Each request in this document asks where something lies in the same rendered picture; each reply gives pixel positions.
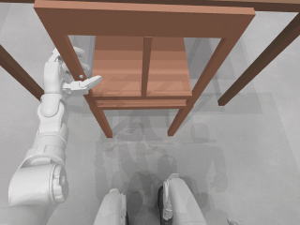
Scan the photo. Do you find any robot right foot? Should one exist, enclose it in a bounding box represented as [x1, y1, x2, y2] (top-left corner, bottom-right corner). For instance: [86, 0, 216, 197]
[157, 186, 173, 225]

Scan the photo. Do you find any chair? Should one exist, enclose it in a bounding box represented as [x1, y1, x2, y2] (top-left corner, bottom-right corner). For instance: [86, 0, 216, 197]
[33, 0, 256, 138]

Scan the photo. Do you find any right robot shin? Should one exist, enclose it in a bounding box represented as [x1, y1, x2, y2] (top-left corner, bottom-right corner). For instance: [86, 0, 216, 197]
[162, 173, 179, 219]

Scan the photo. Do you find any table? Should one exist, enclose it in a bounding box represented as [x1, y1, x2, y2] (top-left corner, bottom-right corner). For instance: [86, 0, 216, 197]
[0, 0, 300, 106]

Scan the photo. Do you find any robot left forearm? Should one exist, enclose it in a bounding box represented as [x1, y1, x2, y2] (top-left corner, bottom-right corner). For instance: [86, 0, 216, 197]
[7, 93, 69, 206]

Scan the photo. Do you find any left robot upper arm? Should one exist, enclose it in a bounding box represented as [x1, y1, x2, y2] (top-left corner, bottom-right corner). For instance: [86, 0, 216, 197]
[0, 163, 69, 225]

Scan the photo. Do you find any left robot hand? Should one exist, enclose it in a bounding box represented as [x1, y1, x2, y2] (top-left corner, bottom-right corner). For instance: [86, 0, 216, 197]
[43, 46, 102, 98]

